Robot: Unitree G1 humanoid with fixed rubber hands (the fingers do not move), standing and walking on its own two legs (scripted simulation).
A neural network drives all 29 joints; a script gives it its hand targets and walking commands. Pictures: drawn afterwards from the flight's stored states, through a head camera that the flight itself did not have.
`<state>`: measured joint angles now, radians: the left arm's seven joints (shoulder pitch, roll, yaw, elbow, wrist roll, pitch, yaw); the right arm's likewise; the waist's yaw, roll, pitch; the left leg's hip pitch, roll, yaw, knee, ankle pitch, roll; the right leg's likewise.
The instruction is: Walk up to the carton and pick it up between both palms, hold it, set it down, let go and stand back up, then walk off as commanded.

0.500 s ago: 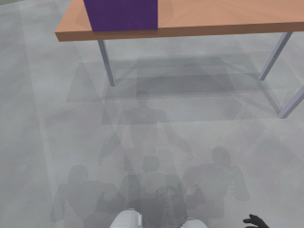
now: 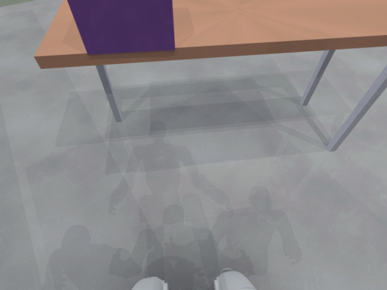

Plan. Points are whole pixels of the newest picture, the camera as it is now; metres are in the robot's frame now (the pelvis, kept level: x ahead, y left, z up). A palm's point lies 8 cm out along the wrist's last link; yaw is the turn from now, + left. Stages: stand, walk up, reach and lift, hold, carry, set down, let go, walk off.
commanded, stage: walk up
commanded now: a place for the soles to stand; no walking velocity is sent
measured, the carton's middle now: (126, 1) +0.91 +0.19 +0.16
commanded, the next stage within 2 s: none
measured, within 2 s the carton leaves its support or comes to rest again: neither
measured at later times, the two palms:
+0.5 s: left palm out of the picture +0.09 +0.32 -0.11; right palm out of the picture +0.06 -0.29 -0.11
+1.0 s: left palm out of the picture +0.11 +0.33 -0.11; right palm out of the picture +0.08 -0.28 -0.11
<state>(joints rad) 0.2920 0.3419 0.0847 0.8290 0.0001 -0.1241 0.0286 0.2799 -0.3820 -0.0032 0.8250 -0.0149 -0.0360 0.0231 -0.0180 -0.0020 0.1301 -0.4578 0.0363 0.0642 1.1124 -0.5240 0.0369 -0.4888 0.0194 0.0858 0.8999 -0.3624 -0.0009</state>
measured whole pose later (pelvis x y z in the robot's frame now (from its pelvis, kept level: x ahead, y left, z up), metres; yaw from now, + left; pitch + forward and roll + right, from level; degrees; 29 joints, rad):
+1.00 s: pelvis +0.05 +0.03 +0.00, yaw -2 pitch -3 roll +1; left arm 0.27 0.35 0.09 0.89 0.00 -0.07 0.03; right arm 0.27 -0.39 0.00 0.91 -0.02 -0.07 0.02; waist -0.03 -0.02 0.14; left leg -0.42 0.02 0.07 0.94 -0.47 0.03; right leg -0.47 0.02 0.08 0.92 -0.39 -0.03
